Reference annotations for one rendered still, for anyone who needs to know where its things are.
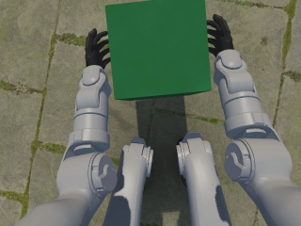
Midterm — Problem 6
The robot left thigh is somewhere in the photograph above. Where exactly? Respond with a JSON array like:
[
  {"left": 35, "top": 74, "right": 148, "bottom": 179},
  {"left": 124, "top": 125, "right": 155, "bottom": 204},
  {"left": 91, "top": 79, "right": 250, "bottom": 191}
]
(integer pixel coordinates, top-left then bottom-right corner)
[{"left": 103, "top": 142, "right": 153, "bottom": 226}]

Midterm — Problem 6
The left robot upper arm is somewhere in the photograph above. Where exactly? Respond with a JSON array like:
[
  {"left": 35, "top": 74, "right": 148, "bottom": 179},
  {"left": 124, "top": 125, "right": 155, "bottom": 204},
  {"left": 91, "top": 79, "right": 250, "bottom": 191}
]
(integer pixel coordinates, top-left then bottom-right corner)
[{"left": 14, "top": 152, "right": 118, "bottom": 226}]

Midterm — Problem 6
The right robot hand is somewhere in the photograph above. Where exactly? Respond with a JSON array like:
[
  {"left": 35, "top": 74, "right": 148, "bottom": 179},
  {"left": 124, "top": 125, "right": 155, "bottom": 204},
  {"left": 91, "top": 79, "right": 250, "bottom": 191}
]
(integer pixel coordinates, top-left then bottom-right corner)
[{"left": 206, "top": 14, "right": 234, "bottom": 57}]

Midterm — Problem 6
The left robot hand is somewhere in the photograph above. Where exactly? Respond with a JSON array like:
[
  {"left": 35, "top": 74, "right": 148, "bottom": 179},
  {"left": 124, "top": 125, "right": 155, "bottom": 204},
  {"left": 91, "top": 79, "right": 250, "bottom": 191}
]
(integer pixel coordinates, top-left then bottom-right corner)
[{"left": 85, "top": 28, "right": 111, "bottom": 69}]

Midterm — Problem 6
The robot left shin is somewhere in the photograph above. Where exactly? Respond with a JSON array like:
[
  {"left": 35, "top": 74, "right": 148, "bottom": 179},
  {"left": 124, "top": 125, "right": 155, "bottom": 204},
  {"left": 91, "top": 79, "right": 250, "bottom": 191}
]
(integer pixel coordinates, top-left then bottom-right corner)
[{"left": 119, "top": 137, "right": 147, "bottom": 183}]

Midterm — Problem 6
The robot left forearm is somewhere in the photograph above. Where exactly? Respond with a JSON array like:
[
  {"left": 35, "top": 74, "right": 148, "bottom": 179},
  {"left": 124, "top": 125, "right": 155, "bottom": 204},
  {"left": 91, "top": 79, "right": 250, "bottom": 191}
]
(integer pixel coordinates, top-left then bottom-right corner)
[{"left": 56, "top": 65, "right": 112, "bottom": 183}]

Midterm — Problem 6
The right robot upper arm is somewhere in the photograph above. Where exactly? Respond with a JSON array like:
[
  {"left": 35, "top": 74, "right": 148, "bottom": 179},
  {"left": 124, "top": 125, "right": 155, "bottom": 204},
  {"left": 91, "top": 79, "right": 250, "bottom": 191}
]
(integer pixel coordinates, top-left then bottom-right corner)
[{"left": 224, "top": 137, "right": 301, "bottom": 226}]

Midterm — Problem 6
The robot right forearm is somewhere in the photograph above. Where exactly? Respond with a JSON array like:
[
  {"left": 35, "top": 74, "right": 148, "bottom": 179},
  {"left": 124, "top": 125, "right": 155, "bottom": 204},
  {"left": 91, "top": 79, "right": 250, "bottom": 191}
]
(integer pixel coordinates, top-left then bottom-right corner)
[{"left": 214, "top": 49, "right": 293, "bottom": 171}]

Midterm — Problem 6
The carton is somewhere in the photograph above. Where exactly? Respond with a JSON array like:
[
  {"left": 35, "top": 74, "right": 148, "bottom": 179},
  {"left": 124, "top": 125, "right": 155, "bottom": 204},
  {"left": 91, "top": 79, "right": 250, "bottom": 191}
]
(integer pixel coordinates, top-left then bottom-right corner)
[{"left": 105, "top": 0, "right": 212, "bottom": 101}]

